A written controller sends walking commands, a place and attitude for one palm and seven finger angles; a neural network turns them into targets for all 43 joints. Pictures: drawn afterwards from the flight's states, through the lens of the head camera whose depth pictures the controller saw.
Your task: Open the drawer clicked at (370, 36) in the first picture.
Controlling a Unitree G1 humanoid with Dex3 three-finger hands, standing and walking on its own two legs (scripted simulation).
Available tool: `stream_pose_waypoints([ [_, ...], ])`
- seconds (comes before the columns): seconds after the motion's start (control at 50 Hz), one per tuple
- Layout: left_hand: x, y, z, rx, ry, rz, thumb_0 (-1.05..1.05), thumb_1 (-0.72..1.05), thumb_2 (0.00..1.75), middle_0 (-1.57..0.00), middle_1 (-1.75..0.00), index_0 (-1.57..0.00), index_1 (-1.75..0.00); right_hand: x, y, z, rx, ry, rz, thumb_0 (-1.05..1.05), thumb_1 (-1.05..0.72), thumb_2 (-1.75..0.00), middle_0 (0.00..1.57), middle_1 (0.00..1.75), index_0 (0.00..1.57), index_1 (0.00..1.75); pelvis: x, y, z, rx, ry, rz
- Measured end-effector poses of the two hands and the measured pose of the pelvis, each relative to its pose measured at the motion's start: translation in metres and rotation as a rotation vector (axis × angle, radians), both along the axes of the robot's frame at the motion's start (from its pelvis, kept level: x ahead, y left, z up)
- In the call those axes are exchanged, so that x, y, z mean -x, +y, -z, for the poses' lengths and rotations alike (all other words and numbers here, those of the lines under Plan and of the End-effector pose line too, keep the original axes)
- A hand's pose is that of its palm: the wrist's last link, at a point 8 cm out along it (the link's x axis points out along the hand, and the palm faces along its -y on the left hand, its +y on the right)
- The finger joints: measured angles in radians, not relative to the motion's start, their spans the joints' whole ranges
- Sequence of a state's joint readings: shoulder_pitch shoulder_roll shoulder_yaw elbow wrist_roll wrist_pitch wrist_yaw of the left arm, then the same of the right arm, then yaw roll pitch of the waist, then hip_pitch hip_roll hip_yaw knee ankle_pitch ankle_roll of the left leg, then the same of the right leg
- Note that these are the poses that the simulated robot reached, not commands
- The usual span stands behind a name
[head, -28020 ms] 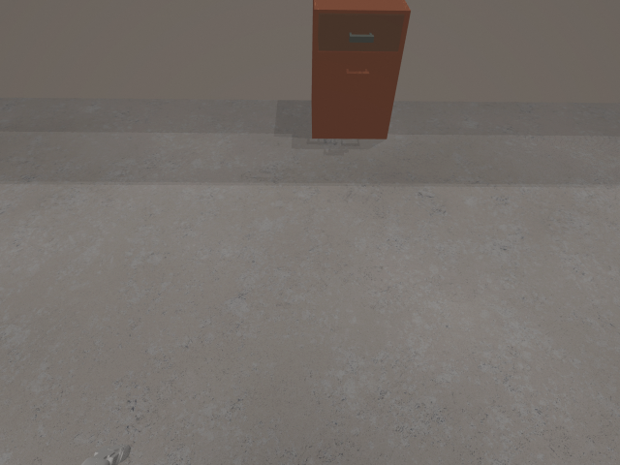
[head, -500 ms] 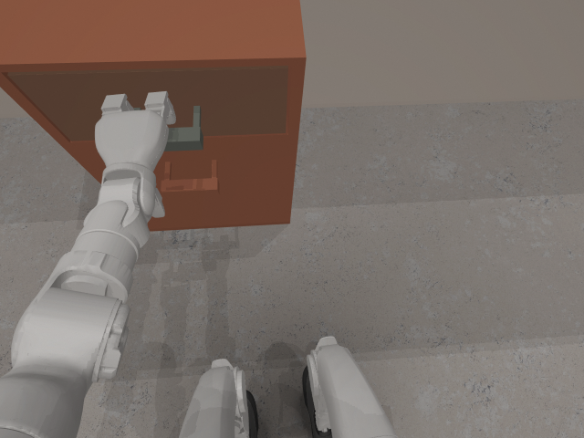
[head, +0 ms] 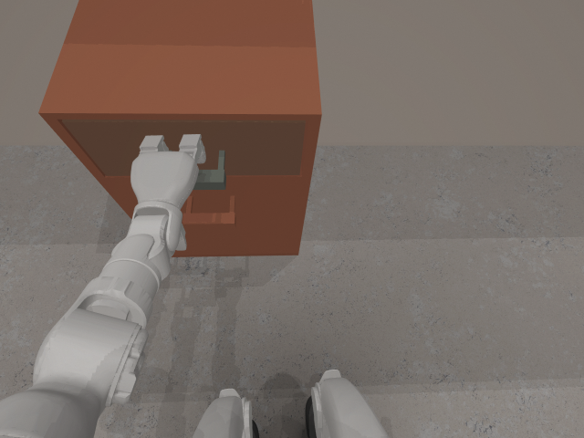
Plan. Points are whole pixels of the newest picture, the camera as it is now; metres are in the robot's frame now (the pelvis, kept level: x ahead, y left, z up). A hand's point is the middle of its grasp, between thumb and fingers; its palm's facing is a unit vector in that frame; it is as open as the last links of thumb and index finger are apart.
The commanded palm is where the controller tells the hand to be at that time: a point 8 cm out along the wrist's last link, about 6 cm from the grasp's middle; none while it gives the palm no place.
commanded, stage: re-aim the fingers above the handle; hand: left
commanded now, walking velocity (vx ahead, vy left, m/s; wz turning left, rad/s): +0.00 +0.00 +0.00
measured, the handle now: (194, 168) +0.56 +0.13 -0.10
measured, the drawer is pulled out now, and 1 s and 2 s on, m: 0.00 0.00 0.00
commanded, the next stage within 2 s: none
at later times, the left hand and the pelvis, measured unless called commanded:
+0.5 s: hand (177, 192) +0.48 +0.14 -0.04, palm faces -0.07 -0.06 -1.00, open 13.8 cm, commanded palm +0.46 +0.15 +0.01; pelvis +0.00 +0.00 +0.00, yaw +0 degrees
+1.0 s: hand (180, 179) +0.49 +0.14 -0.03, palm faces +0.01 -0.05 -1.00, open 13.8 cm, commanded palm +0.46 +0.14 +0.01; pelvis -0.01 +0.00 -0.01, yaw +0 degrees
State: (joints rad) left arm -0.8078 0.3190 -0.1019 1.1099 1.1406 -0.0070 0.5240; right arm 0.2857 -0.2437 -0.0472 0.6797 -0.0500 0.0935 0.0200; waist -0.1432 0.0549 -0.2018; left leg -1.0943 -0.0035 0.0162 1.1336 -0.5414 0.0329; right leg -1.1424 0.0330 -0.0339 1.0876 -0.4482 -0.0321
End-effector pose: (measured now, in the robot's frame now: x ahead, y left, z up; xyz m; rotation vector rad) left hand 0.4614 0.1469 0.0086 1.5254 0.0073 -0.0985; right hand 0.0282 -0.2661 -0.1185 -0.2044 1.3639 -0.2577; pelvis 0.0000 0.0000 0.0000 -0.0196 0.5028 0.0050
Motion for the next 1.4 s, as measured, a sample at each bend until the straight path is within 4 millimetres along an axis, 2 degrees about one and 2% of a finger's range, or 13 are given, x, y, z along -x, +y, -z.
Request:
stream_pose_waypoints([
  [0.16, -0.007, 0.005, -0.002, -0.011, -0.041, -0.036, 0.0, -0.49, 0.3, -0.32, -1.2, -0.32, -1.2, 0.011, 0.006, 0.011, -0.028, 0.041, 0.018, 0.0, -0.91, -0.9, 0.2, 0.3, 0.2, 0.3, 0.001, 0.0, 0.004, -0.005, 0.012, 0.01],
  [0.28, -0.003, 0.012, -0.005, -0.035, 0.001, -0.071, 0.0, -0.49, 0.3, -0.32, -1.2, -0.32, -1.2, 0.02, 0.011, 0.01, -0.056, 0.06, 0.032, 0.0, -0.91, -0.9, 0.2, 0.3, 0.2, 0.3, 0.0, -0.001, 0.0, -0.007, -0.001, 0.012],
  [0.4, 0.003, 0.003, -0.005, -0.005, 0.043, -0.026, 0.0, -0.49, 0.3, -0.32, -1.2, -0.32, -1.2, 0.021, 0.008, 0.003, -0.039, 0.051, 0.031, 0.0, -0.91, -0.9, 0.2, 0.3, 0.2, 0.3, 0.0, -0.003, -0.003, -0.006, -0.013, 0.006],
  [0.5, 0.002, -0.001, -0.006, 0.016, -0.004, 0.015, 0.0, -0.49, 0.3, -0.32, -1.2, -0.32, -1.2, 0.021, -0.001, 0.002, -0.006, 0.036, 0.023, 0.0, -0.91, -0.9, 0.2, 0.3, 0.2, 0.3, 0.003, -0.004, 0.001, -0.005, -0.004, 0.006],
  [0.6, 0.0, 0.009, -0.005, -0.014, -0.054, -0.029, 0.0, -0.49, 0.3, -0.32, -1.2, -0.32, -1.2, 0.021, -0.006, 0.007, 0.001, 0.033, 0.015, 0.0, -0.91, -0.9, 0.2, 0.3, 0.2, 0.3, 0.007, -0.004, 0.007, -0.006, 0.003, 0.009],
  [0.72, 0.004, 0.023, 0.001, -0.054, -0.003, -0.089, 0.0, -0.49, 0.3, -0.32, -1.2, -0.32, -1.2, 0.022, -0.003, 0.011, -0.017, 0.036, 0.014, 0.0, -0.91, -0.9, 0.2, 0.3, 0.2, 0.3, 0.011, -0.004, 0.006, -0.007, 0.003, 0.006],
  [0.82, 0.005, 0.009, 0.0, -0.018, 0.039, -0.033, 0.0, -0.49, 0.3, -0.32, -1.2, -0.32, -1.2, 0.022, 0.001, 0.008, -0.017, 0.036, 0.01, 0.0, -0.91, -0.9, 0.2, 0.3, 0.2, 0.3, 0.01, -0.004, 0.004, -0.005, -0.002, -0.005],
  [0.94, -0.006, -0.011, -0.013, 0.026, -0.038, 0.033, 0.0, -0.49, 0.3, -0.33, -1.2, -0.32, -1.2, 0.024, 0.001, 0.007, -0.003, 0.025, 0.02, 0.0, -0.91, -0.9, 0.2, 0.3, 0.2, 0.3, 0.008, -0.004, 0.006, -0.003, 0.004, 0.0],
  [1.04, -0.011, -0.003, -0.012, -0.028, -0.068, -0.037, 0.0, -0.49, 0.3, -0.32, -1.2, -0.32, -1.2, 0.029, 0.002, 0.011, -0.023, 0.035, 0.033, 0.0, -0.91, -0.9, 0.2, 0.3, 0.2, 0.3, 0.008, -0.003, 0.008, -0.006, 0.01, 0.013],
  [1.18, 0.008, -0.005, 0.007, -0.01, 0.057, -0.054, 0.0, -0.49, 0.3, -0.32, -1.2, -0.32, -1.2, 0.03, 0.008, 0.009, -0.053, 0.054, 0.043, 0.0, -0.91, -0.9, 0.2, 0.3, 0.2, 0.3, 0.006, -0.003, 0.001, -0.012, -0.003, 0.016],
  [1.24, 0.014, -0.014, 0.003, 0.027, 0.053, 0.004, 0.0, -0.49, 0.3, -0.32, -1.2, -0.32, -1.2, 0.027, 0.008, 0.005, -0.042, 0.044, 0.038, 0.0, -0.91, -0.9, 0.2, 0.3, 0.2, 0.3, 0.004, -0.004, -0.002, -0.012, -0.011, 0.01],
  [1.3, 0.011, -0.019, -0.006, 0.029, -0.007, 0.046, 0.0, -0.49, 0.3, -0.33, -1.2, -0.32, -1.2, 0.023, 0.005, 0.004, -0.026, 0.03, 0.026, 0.0, -0.91, -0.9, 0.2, 0.3, 0.2, 0.3, 0.004, -0.005, -0.001, -0.01, -0.013, 0.004],
  [1.4, -0.007, -0.007, -0.018, -0.015, -0.111, -0.021, 0.0, -0.49, 0.3, -0.33, -1.2, -0.32, -1.2, 0.018, -0.002, 0.008, -0.012, 0.014, 0.011, 0.0, -0.91, -0.9, 0.2, 0.3, 0.2, 0.3, 0.007, -0.007, 0.006, -0.007, 0.0, 0.001],
])
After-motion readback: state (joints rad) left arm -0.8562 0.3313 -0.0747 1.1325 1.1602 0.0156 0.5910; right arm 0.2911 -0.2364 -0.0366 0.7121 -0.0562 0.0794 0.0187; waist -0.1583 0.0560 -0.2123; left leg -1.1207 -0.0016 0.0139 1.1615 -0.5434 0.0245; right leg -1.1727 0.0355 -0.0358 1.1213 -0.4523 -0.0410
